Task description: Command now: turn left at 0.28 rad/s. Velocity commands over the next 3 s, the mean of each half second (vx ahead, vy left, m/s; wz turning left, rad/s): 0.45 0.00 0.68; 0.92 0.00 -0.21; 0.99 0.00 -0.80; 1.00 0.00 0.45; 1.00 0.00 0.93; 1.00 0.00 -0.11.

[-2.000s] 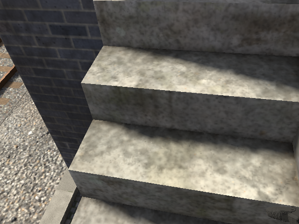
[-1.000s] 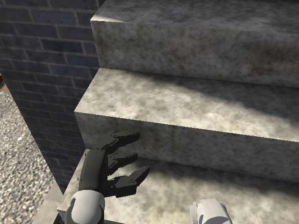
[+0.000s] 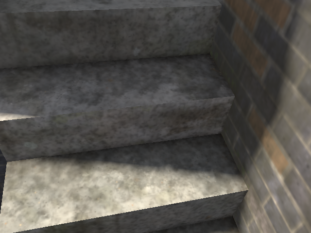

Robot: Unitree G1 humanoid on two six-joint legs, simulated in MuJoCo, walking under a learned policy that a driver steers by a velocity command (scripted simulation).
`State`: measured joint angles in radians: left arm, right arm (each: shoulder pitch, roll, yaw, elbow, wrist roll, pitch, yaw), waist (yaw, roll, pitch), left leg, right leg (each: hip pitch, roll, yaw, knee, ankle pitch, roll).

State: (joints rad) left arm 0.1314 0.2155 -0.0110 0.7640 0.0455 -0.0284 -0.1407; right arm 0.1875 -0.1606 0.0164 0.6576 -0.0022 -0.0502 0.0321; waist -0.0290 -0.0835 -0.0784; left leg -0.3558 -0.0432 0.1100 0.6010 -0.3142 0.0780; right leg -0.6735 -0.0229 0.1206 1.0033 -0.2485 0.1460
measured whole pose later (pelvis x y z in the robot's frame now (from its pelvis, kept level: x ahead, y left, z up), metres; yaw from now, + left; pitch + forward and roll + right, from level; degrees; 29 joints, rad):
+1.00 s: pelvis +0.39 +0.15 +0.24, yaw +14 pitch +1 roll -2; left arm -0.21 0.10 -0.04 0.45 -0.05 -0.01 0.04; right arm 0.49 -0.18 -0.03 1.09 -0.03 -0.11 0.00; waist 0.00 0.01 0.00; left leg 0.06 0.09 0.29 0.18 -0.01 0.01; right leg -1.26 0.12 -0.05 1.92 -0.28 -0.18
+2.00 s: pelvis +0.98 +0.10 +0.73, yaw +0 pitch +1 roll -1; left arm 0.09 0.20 0.05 0.74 0.04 -0.14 0.05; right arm 0.10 -0.27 -0.11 0.55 -0.01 0.05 0.01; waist -0.21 0.01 0.07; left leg -0.83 -0.08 0.12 1.27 -0.40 0.09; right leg -0.21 -0.10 -0.18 0.83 -0.75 0.10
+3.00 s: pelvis +1.57 +0.32 +0.79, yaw +23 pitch +2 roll +2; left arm 0.28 0.31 0.06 0.72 0.03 -0.01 -0.05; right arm 0.42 -0.26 -0.02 0.71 -0.03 -0.07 0.00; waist -0.01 -0.05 -0.04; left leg -0.09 -0.01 0.09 0.45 -0.39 0.01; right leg -0.73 -0.04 0.02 1.25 -0.28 -0.06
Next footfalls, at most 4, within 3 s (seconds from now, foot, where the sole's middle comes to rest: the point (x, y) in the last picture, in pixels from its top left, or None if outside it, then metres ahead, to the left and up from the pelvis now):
0.04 right None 0.11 -0.17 -0.76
0.62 left None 0.31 0.24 -0.57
1.06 right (111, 188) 0.53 0.13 -0.37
1.46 left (47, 84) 0.79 0.35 -0.18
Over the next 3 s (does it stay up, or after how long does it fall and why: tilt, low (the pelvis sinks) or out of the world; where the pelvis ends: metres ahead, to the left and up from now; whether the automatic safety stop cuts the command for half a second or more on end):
stays up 1.57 0.32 0.79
